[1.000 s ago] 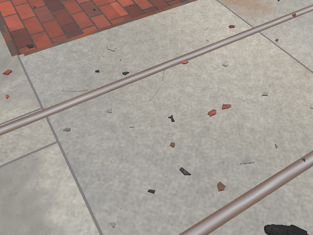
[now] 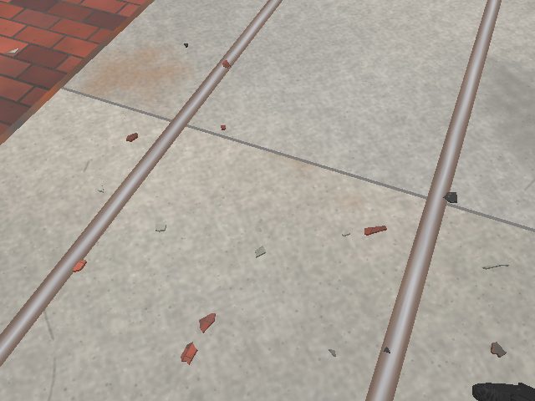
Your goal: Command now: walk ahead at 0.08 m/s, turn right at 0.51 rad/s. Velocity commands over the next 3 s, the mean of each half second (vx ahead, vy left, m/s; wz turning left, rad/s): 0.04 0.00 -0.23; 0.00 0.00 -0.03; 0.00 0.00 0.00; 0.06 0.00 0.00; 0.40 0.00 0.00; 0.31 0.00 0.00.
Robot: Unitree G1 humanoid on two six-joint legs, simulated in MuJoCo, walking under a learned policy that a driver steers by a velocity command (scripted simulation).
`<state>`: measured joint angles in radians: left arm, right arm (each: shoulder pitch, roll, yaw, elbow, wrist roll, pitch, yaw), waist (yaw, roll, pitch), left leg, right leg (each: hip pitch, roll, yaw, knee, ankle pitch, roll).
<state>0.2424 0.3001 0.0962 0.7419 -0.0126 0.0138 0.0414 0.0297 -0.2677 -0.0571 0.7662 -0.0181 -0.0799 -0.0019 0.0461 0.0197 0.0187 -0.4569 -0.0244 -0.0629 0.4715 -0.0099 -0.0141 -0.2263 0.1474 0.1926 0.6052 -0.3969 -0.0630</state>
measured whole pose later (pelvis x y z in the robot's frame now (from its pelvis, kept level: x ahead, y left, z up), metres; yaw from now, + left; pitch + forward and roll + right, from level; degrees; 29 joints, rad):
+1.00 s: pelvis +0.08 -0.02 +0.01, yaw -4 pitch -1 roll +0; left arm 0.25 0.23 0.04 0.90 0.01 -0.01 0.02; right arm 0.15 -0.24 -0.04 1.02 0.00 0.01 -0.03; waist -0.02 0.00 0.03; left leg -0.25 0.04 -0.01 0.51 -0.24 -0.04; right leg -0.15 0.02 0.03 0.51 -0.34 -0.02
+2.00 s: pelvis +0.10 -0.01 +0.01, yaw -3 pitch +0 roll +0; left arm 0.39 0.20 0.03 1.07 -0.02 -0.03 0.04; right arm 0.28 -0.20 -0.03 1.12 0.02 -0.03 -0.03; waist 0.02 -0.01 -0.01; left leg -0.33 0.01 0.03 0.74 -0.43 0.04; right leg -0.12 0.00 0.02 0.51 -0.39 -0.02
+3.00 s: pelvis +0.55 -0.05 +0.01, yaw -4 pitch +1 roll -3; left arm 0.26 0.23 0.03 1.04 0.00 -0.07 0.00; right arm 0.10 -0.23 -0.04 0.90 -0.01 -0.06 -0.01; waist 0.05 0.05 0.01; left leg -0.45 0.06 -0.02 0.51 0.02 0.02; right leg -0.10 0.08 -0.06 0.36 -0.28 -0.04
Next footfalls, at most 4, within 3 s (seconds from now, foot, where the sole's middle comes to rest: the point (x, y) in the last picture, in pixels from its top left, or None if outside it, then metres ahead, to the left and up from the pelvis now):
0.34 right None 0.06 -0.14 -0.76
2.56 right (358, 357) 0.57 -0.15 -0.76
3.00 left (274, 303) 0.71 0.06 -0.76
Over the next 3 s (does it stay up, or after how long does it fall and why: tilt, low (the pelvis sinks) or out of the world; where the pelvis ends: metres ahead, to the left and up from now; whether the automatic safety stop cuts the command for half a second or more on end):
stays up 0.55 -0.05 0.01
